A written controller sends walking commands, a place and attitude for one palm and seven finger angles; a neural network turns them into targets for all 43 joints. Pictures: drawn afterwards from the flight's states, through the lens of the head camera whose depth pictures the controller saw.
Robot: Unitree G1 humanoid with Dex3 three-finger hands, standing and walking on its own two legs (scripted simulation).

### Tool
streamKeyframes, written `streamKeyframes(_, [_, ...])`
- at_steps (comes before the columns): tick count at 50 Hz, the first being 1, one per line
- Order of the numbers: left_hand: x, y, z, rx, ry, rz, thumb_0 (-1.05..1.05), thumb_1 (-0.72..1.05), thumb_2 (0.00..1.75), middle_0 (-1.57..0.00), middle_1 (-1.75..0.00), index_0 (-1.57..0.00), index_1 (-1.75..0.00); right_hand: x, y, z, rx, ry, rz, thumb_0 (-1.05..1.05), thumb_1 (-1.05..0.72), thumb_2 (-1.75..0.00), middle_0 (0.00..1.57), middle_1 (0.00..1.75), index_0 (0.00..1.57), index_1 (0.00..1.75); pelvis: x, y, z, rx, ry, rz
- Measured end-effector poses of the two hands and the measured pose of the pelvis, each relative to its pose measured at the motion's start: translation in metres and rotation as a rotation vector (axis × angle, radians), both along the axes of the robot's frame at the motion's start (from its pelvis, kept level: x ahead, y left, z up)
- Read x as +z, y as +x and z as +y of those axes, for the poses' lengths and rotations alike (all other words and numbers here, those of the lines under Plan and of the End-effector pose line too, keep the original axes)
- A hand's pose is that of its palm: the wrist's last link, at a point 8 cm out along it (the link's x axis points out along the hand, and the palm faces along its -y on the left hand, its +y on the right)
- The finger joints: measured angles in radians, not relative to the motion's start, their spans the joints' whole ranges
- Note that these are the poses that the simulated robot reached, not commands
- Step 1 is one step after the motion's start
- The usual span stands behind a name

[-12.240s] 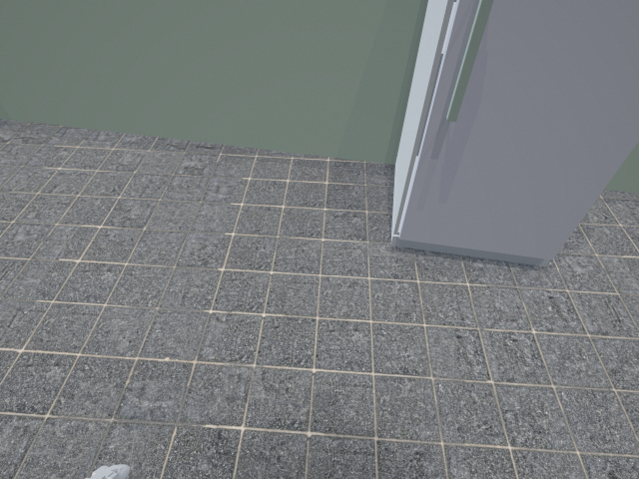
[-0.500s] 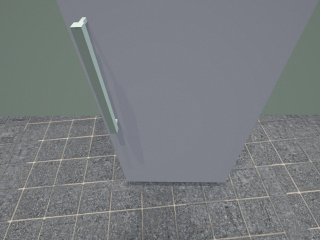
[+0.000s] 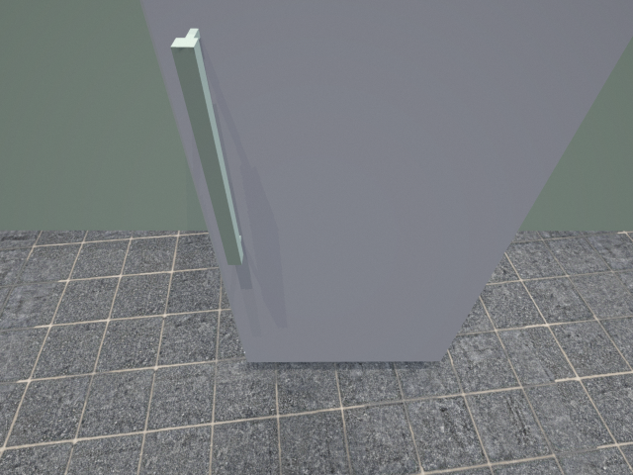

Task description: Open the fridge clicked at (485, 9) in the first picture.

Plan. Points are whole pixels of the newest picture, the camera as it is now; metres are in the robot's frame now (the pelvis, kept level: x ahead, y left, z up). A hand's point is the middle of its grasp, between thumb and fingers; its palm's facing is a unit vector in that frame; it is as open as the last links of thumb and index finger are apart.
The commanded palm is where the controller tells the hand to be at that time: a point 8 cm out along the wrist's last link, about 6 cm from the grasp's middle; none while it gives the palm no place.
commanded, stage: come to a stop and stand still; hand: left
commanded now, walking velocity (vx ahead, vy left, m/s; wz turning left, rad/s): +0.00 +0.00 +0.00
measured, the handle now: (219, 169) +0.52 +0.19 +0.10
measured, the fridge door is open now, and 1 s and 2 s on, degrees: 0 0 0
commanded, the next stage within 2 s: look again from close up in 0.40 s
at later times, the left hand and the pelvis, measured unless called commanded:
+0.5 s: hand out of the picture -0.01 +0.17 -0.17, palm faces +0.03 -0.97 -0.24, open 7.4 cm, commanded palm none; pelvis -0.01 -0.01 +0.00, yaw +0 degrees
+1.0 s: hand out of the picture +0.01 +0.14 -0.17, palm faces +0.03 -0.97 -0.22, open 7.4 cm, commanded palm none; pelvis -0.01 -0.04 +0.00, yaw +0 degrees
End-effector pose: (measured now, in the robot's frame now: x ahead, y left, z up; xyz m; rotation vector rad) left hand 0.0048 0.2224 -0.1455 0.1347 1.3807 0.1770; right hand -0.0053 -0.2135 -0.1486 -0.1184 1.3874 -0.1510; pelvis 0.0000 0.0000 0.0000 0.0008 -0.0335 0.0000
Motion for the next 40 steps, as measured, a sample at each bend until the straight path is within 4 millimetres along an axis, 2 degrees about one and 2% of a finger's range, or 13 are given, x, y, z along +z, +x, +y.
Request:
streamKeyframes(7, [-0.002, -0.003, -0.001, -0.010, -0.001, -0.006, 0.01, 0.93, 0.90, -0.20, -0.30, -0.20, -0.30, 0.003, -0.010, 0.002, 0.001, 0.003, 0.015, 0.01, -0.92, -0.90, 0.20, 0.30, 0.20, 0.30, 0.001, -0.004, -0.001, -0.001, -0.005, -0.002])
streamKeyframes(12, [-0.002, -0.013, 0.002, -0.030, 0.008, -0.009, 0.01, 0.92, 0.90, -0.20, -0.30, -0.20, -0.30, -0.003, -0.011, 0.002, 0.022, 0.009, -0.028, 0.01, -0.91, -0.90, 0.20, 0.30, 0.20, 0.30, -0.004, -0.012, 0.003, 0.000, -0.002, 0.001])
streamKeyframes(21, [0.007, -0.025, 0.003, -0.018, 0.034, -0.001, 0.01, 0.91, 0.90, -0.20, -0.30, -0.20, -0.30, -0.012, -0.009, 0.001, 0.035, 0.039, -0.057, 0.01, -0.92, -0.90, 0.20, 0.30, 0.20, 0.30, -0.005, -0.013, 0.000, -0.003, 0.011, -0.009])
streamKeyframes(40, [0.009, -0.010, -0.025, -0.029, 0.029, -0.022, 0.01, 0.92, 0.90, -0.20, -0.30, -0.20, -0.30, -0.008, -0.016, -0.036, 0.034, 0.017, -0.001, 0.01, -0.91, -0.90, 0.20, 0.30, 0.20, 0.30, -0.002, -0.013, -0.030, -0.003, 0.017, 0.001])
